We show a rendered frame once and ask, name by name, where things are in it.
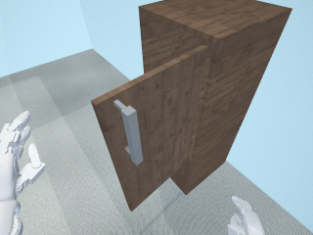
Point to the right robot hand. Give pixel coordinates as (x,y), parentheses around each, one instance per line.
(249,223)

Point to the cupboard door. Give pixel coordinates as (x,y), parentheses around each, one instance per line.
(166,101)

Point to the left robot forearm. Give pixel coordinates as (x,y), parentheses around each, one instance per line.
(10,221)

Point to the left robot hand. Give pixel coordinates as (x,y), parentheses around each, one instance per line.
(12,138)

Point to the handle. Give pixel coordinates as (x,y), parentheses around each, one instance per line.
(131,126)

